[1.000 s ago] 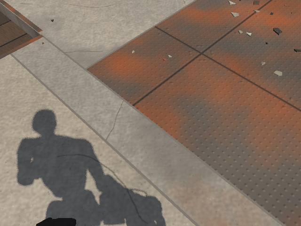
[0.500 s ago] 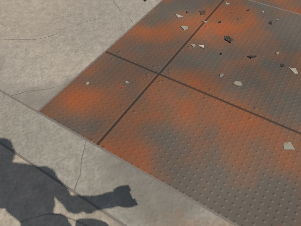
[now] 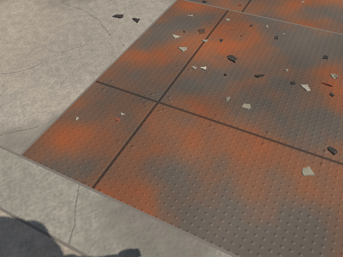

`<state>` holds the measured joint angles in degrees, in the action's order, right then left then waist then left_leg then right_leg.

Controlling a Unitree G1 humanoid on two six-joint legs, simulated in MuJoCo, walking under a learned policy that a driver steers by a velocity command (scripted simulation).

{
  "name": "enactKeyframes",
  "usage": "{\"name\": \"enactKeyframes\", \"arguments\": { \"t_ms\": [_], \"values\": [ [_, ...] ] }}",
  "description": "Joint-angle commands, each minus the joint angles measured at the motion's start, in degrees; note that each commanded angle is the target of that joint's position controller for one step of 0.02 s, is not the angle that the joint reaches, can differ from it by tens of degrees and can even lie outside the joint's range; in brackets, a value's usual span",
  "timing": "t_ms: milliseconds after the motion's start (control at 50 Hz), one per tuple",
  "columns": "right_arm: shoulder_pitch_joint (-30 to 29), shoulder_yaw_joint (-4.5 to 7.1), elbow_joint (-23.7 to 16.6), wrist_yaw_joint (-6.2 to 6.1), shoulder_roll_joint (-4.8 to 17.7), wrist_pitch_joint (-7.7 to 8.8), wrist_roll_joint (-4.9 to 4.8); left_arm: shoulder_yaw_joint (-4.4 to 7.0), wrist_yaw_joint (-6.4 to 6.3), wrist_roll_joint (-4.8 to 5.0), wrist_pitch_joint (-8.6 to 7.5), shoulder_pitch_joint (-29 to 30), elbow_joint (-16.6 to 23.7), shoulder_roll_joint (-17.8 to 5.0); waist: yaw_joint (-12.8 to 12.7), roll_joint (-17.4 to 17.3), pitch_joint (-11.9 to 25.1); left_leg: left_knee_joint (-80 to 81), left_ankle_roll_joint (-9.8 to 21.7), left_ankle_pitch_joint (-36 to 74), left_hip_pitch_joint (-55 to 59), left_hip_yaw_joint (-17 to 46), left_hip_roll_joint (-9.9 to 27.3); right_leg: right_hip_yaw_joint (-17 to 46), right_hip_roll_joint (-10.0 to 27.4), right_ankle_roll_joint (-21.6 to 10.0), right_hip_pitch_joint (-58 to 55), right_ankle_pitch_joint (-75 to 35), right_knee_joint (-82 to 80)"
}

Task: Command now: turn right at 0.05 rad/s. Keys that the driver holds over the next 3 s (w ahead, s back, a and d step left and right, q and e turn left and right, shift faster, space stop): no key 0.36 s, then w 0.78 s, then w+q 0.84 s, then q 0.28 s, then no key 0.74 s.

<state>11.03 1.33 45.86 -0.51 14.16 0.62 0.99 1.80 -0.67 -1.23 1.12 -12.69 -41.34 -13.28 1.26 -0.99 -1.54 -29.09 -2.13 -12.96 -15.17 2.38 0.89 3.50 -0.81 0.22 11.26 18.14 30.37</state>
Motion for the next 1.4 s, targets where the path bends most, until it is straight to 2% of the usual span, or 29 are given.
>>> {"name": "enactKeyframes", "arguments": {
  "t_ms": [20,360,400,420,460,480,520,560,580,600,620,640,660,680,740,800,880,1000,1040,1080,1100,1120,1140,1160,1180,1200,1240,1300,1400],
  "values": [
    [-1.19,1.77,-2.51,-0.59,6.14,0.64,-0.21,1.48,-0.32,0.21,-1.62,0.43,2.88,-6.56,-0.20,5.01,0.44,2.19,0.65,5.28,3.83,0.91,1.16,4.71,4.34,-2.12,5.16,-4.97,-7.94],
    [0.58,2.49,6.27,-1.99,6.21,-0.44,-0.82,1.19,-0.45,0.76,-2.38,-2.30,-3.34,-5.14,-0.38,1.40,0.90,2.57,-0.16,9.84,6.35,1.16,1.54,2.51,2.52,-2.07,2.74,-11.46,-7.46],
    [1.36,2.36,7.70,-2.10,5.37,-0.65,-1.07,1.53,-0.72,1.09,-2.03,-3.94,-4.93,-5.87,-0.81,3.23,1.00,0.27,0.11,-2.22,4.80,-1.94,-1.17,3.16,2.17,-3.26,2.52,3.81,-9.75],
    [0.59,2.43,7.65,-2.10,5.32,-0.49,-1.40,2.17,-0.88,1.44,-1.78,-4.47,-5.12,-7.84,-1.65,5.73,-0.94,-3.50,0.45,-9.79,0.81,-4.20,-3.06,6.37,3.80,-5.24,3.03,15.76,-12.17],
    [-3.23,2.25,5.52,-1.61,4.91,1.06,-2.01,3.04,-1.05,2.01,-2.15,-6.39,-5.39,-11.02,-3.54,11.68,-6.30,-12.35,1.78,-13.03,-9.28,-4.81,-2.51,19.55,12.93,-11.00,3.17,29.78,-19.60],
    [-4.66,2.22,4.63,-1.15,4.93,2.18,-2.51,3.22,-1.19,2.27,-2.76,-6.76,-5.71,-11.39,-3.83,12.42,-8.77,-15.42,3.12,-13.06,-12.39,-2.57,-0.30,24.41,16.33,-13.37,3.67,29.03,-21.76],
    [-4.25,2.32,4.50,0.07,5.21,4.11,-3.18,3.04,-1.17,2.34,-3.82,-5.52,-5.73,-10.27,-2.87,11.72,-9.42,-14.78,5.57,-16.24,-16.29,-0.79,2.43,24.39,18.00,-14.11,-0.81,20.37,-21.09],
    [1.00,2.44,7.02,1.10,4.79,5.31,-3.13,3.06,-0.88,3.20,-3.70,-1.39,-5.06,-10.31,0.71,8.92,-6.13,-2.18,6.69,-7.99,-3.25,-3.63,1.09,15.80,13.66,-10.86,2.27,11.62,-17.82],
    [6.66,3.03,10.07,1.29,5.14,5.40,-2.67,2.94,-0.72,3.19,-3.50,-0.20,-4.86,-9.91,3.04,7.61,-3.27,1.83,5.73,0.26,8.19,-5.79,-1.69,11.33,10.36,-9.17,6.83,7.40,-14.23],
    [12.15,3.72,12.34,1.34,6.23,5.21,-2.17,2.39,-0.66,2.68,-3.62,0.58,-4.52,-8.03,5.03,4.52,-0.85,2.68,5.31,1.47,16.46,-2.92,-0.96,6.81,6.95,-7.12,11.10,2.45,-6.96],
    [18.85,4.77,13.20,0.98,10.68,5.20,-2.05,1.09,-0.55,1.84,-4.04,1.75,-3.02,-3.74,7.01,-9.19,1.73,11.73,9.55,-7.04,23.82,15.89,10.75,-1.69,0.08,-2.54,19.49,2.67,12.72],
    [22.04,5.08,13.67,1.84,14.24,5.70,-1.49,1.55,-0.95,2.88,-4.99,1.61,-1.03,-4.33,6.69,-17.86,2.46,19.76,17.31,-14.02,26.20,38.23,20.59,-0.25,-4.08,-1.32,28.87,14.79,26.41],
    [15.83,3.70,12.01,1.88,10.42,6.23,-1.34,2.28,-0.76,3.96,-5.73,0.14,-1.89,-7.37,3.62,-9.50,-1.71,19.89,17.83,-18.54,22.66,36.54,21.42,3.79,0.44,-2.40,32.83,12.84,33.99],
    [11.61,3.01,10.42,1.75,7.86,6.40,-1.51,2.40,-0.21,4.26,-6.32,-0.25,-2.74,-7.85,2.17,-6.56,-4.58,20.04,15.75,-18.25,20.29,29.70,18.70,3.58,3.10,-3.64,34.27,6.38,35.12],
    [9.48,1.73,9.50,1.75,5.36,5.81,-1.23,2.98,0.48,2.58,-6.69,1.83,-3.41,-7.49,1.21,-4.47,-4.16,21.41,11.41,-1.29,18.36,15.39,12.89,0.37,7.14,-3.69,32.14,-5.35,30.15],
    [13.48,1.50,10.72,1.03,6.17,5.09,-1.02,2.61,1.18,2.14,-6.11,4.25,-2.86,-5.16,1.82,-4.07,-3.06,21.38,12.12,14.54,18.80,8.56,10.97,-2.73,6.87,-1.30,32.44,-10.22,25.65],
    [14.04,1.45,10.47,-0.09,7.89,4.41,-0.88,1.48,1.56,2.39,-6.15,13.27,0.30,-3.17,3.32,-3.58,-5.12,23.72,11.87,16.73,13.78,3.52,9.23,-4.85,5.31,0.45,28.63,-18.62,10.58],
    [17.17,1.98,11.87,-0.54,8.64,3.95,-1.96,1.12,3.25,2.94,-6.89,20.46,3.06,-4.45,2.98,-3.72,-7.40,22.61,11.87,19.88,18.62,2.00,12.98,-4.50,3.56,-2.28,25.19,-21.04,-0.22],
    [15.86,2.57,11.39,-0.60,9.81,3.51,-1.78,1.86,3.51,2.81,-7.11,17.84,2.64,-6.46,0.19,-4.59,-4.19,17.30,10.75,33.66,22.13,1.29,13.92,-5.21,1.88,-4.24,20.15,-17.49,-1.04],
    [14.30,2.83,10.66,-0.60,10.30,2.52,-1.14,3.93,2.85,2.85,-6.83,4.54,-1.22,-10.23,-6.99,-5.92,5.28,1.16,8.90,51.99,21.29,-0.94,11.60,-7.77,-1.76,-7.16,2.63,-15.34,-0.91],
    [13.93,2.22,9.60,-0.60,9.21,2.34,-0.65,4.88,2.20,2.55,-6.50,-6.21,-3.98,-12.65,-11.39,-4.27,12.47,-13.48,7.39,42.89,10.07,-1.49,9.55,-1.79,3.72,-9.98,-15.37,-14.63,1.13],
    [21.91,-0.15,8.66,0.26,0.80,3.32,-0.54,6.10,2.09,1.26,-6.35,-13.31,-5.91,-18.16,-8.00,10.96,23.03,-38.01,3.44,8.61,-13.63,-2.59,-1.18,26.55,19.94,-20.10,-38.63,-1.52,-2.24],
    [20.71,0.13,9.90,0.74,2.80,5.08,-1.80,4.59,2.27,1.58,-6.25,-12.83,-6.56,-13.18,-8.66,12.61,25.57,-47.12,4.17,-18.67,-20.64,5.67,-4.05,42.20,23.29,-21.23,-37.65,6.70,-13.54],
    [13.83,1.73,7.29,0.97,8.16,6.10,-3.82,3.56,2.19,1.94,-6.47,-6.65,-6.04,-10.29,-7.61,10.26,13.31,-50.18,5.40,-15.96,-26.02,5.73,-0.39,33.10,21.44,-17.25,-27.80,8.18,-15.36],
    [9.58,1.92,6.13,0.67,8.84,6.45,-4.35,2.97,2.13,1.86,-6.73,-1.24,-5.14,-8.50,-5.72,5.66,7.04,-47.82,5.95,-10.18,-24.77,4.18,2.88,24.08,19.62,-15.13,-17.48,3.18,-17.16],
    [8.10,2.20,6.00,0.18,8.11,6.10,-3.75,2.42,2.38,1.48,-7.17,2.13,-5.08,-6.64,-3.66,2.83,3.25,-43.99,5.68,-6.25,-22.27,3.32,5.08,17.17,17.29,-13.60,-9.33,-3.02,-19.14],
    [11.31,2.39,7.00,-0.25,5.28,4.14,-2.97,2.03,2.77,0.68,-8.07,4.72,-5.95,-4.81,-0.19,5.59,1.93,-39.77,5.23,-2.53,-15.25,4.02,7.54,8.35,13.90,-11.70,-0.94,-8.10,-22.36],
    [9.97,2.54,5.68,-0.61,4.05,2.31,-2.76,2.45,2.44,0.47,-8.89,3.15,-8.20,-6.45,0.70,5.14,-0.89,-36.47,4.06,1.09,-17.61,4.27,7.95,1.62,13.53,-12.49,3.09,-12.45,-25.53],
    [1.26,2.72,1.96,0.41,4.28,3.08,-2.09,2.66,0.73,0.30,-8.70,0.95,-9.58,-8.79,-1.29,3.09,-2.45,-19.45,3.19,17.28,-22.40,3.37,6.49,-6.81,12.09,-10.83,-1.01,-19.04,-26.16]
  ]
}}
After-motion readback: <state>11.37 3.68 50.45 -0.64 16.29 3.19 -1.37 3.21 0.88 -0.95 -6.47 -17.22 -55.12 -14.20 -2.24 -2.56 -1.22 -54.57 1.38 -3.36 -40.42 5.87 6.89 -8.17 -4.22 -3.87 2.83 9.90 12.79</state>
